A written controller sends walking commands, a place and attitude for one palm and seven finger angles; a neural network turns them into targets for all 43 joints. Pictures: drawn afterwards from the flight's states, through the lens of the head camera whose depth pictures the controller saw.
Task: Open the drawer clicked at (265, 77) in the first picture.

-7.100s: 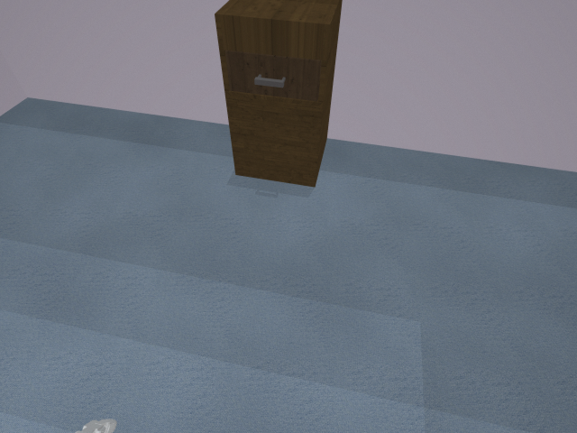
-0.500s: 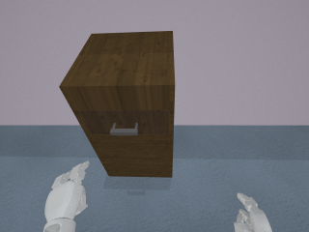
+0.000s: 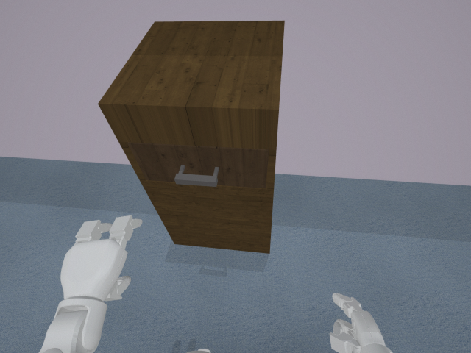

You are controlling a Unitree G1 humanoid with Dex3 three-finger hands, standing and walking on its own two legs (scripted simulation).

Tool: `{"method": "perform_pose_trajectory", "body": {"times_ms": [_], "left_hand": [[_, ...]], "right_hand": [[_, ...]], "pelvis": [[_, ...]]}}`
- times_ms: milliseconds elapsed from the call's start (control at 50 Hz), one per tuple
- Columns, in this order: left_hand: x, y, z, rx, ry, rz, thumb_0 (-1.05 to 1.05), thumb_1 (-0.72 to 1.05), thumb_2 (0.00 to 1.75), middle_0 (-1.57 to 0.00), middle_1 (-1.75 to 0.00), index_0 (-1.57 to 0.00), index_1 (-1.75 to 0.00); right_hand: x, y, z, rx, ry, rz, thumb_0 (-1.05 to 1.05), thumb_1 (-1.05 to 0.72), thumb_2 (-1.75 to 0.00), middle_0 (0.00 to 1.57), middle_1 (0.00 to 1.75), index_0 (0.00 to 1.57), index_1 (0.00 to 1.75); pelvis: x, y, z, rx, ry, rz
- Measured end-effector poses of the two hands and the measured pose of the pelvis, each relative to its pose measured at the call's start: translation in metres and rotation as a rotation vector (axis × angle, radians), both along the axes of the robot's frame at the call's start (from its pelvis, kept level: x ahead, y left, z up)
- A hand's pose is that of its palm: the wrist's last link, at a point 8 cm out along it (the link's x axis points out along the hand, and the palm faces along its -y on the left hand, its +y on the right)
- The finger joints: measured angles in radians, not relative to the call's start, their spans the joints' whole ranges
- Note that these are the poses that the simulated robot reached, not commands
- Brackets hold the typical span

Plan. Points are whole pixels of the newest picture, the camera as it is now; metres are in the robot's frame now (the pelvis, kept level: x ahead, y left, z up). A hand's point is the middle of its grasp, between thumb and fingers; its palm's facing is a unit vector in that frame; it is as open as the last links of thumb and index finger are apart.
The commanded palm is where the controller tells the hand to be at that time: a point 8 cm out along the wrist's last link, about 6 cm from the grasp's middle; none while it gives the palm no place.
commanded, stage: raise the hand with hooked fingers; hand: left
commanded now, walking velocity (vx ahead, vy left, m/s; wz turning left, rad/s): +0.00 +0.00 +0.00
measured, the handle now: (197, 174) +0.58 +0.19 -0.16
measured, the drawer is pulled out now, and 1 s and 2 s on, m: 0.00 0.00 0.00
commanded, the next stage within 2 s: move the hooked fingers above the handle in 1.14 s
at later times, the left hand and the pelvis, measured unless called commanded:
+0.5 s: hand (96, 222) +0.29 +0.26 +0.07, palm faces +0.06 -0.09 -0.99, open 13.3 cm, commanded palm +0.27 +0.27 +0.14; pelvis +0.01 +0.03 +0.02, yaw +0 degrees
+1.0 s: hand (84, 201) +0.31 +0.28 +0.11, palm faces -0.01 -0.08 -1.00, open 13.8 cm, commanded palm +0.29 +0.28 +0.16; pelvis +0.01 +0.04 +0.04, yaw +0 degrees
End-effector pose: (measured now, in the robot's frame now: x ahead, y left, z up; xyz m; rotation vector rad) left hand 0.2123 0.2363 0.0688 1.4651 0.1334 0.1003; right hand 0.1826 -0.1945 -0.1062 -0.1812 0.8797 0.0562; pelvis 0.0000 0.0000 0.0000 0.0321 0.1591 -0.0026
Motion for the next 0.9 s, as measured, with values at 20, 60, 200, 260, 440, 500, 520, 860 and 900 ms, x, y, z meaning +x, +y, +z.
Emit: {"method": "perform_pose_trajectory", "body": {"times_ms": [20,60,200,260,440,500,520,860,900], "left_hand": [[0.002,-0.001,0.001,0.000,0.013,-0.019,0.00,0.18,0.60,-0.27,-0.76,-0.27,-0.76],[0.005,0.000,0.004,0.002,0.024,-0.053,0.00,0.14,0.58,-0.27,-0.79,-0.27,-0.79],[0.016,0.016,0.019,0.015,-0.048,-0.070,0.00,-0.02,0.51,-0.29,-0.89,-0.28,-0.89],[0.025,0.022,0.026,0.014,-0.075,-0.052,0.00,-0.09,0.48,-0.29,-0.94,-0.29,-0.94],[0.050,0.026,0.049,0.010,-0.082,-0.069,0.00,-0.30,0.39,-0.30,-1.07,-0.30,-1.07],[0.057,0.030,0.058,0.016,-0.080,-0.071,0.00,-0.36,0.36,-0.31,-1.11,-0.31,-1.12],[0.059,0.032,0.062,0.018,-0.079,-0.070,0.00,-0.38,0.35,-0.31,-1.13,-0.31,-1.13],[0.087,0.052,0.099,0.029,-0.032,-0.114,0.00,-0.48,0.30,-0.32,-1.20,-0.31,-1.20],[0.087,0.051,0.097,0.024,-0.023,-0.123,0.00,-0.48,0.30,-0.32,-1.20,-0.31,-1.20]], "right_hand": [[-0.007,-0.003,0.000,-0.008,0.019,-0.011,0.01,-0.90,-0.90,0.20,0.30,0.20,0.30],[-0.019,-0.011,0.000,-0.029,0.052,-0.035,0.01,-0.90,-0.90,0.20,0.30,0.20,0.30],[-0.031,-0.036,0.004,-0.104,0.090,-0.103,0.02,-0.90,-0.90,0.20,0.30,0.20,0.30],[-0.024,-0.039,0.009,-0.115,0.069,-0.118,0.02,-0.90,-0.90,0.20,0.30,0.20,0.30],[0.018,-0.008,0.036,-0.070,-0.053,-0.096,0.01,-0.91,-0.90,0.20,0.30,0.19,0.30],[0.029,0.008,0.043,-0.045,-0.080,-0.071,0.01,-0.91,-0.90,0.20,0.30,0.19,0.30],[0.032,0.013,0.045,-0.037,-0.085,-0.062,0.01,-0.90,-0.90,0.20,0.30,0.19,0.30],[0.009,0.027,0.035,-0.024,0.032,-0.042,0.01,-0.90,-0.90,0.20,0.30,0.20,0.30],[0.002,0.021,0.033,-0.032,0.051,-0.053,0.01,-0.90,-0.90,0.20,0.30,0.20,0.30]], "pelvis": [[0.001,0.001,0.002,0.000,-0.003,-0.003],[0.003,0.003,0.006,-0.002,-0.007,-0.008],[0.007,0.013,0.011,-0.012,-0.011,-0.005],[0.008,0.018,0.013,-0.015,-0.018,-0.004],[0.012,0.031,0.021,-0.021,-0.062,-0.007],[0.013,0.034,0.024,-0.023,-0.076,-0.006],[0.014,0.035,0.025,-0.024,-0.080,-0.004],[0.013,0.043,0.035,-0.033,-0.101,0.010],[0.013,0.043,0.035,-0.032,-0.097,0.008]]}}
